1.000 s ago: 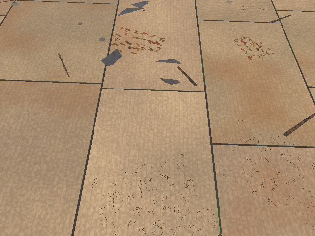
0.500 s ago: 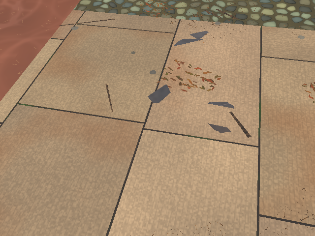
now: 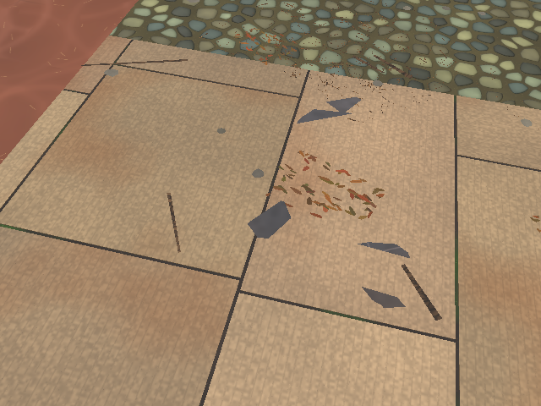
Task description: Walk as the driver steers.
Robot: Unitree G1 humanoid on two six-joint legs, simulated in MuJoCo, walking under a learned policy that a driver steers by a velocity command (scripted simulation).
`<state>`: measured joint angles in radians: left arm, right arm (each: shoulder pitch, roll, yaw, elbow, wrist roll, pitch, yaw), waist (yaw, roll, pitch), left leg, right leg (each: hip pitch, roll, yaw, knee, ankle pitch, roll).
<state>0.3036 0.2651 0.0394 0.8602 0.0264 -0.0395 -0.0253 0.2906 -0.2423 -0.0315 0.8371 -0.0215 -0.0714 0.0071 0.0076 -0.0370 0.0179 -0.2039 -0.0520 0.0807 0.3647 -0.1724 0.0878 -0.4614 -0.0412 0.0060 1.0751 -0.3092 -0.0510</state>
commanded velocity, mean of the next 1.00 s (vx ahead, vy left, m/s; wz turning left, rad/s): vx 0.50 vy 0.00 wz -0.43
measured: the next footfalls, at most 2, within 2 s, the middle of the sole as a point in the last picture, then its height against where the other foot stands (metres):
right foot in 0.38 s outside the picture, level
left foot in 0.90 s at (301, 332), level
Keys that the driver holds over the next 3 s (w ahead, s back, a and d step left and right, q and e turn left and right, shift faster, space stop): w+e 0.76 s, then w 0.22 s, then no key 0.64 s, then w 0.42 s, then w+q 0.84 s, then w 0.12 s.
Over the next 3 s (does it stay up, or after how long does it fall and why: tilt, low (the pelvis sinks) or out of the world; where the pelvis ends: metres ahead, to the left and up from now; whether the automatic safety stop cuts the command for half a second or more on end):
stays up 1.20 -0.41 0.00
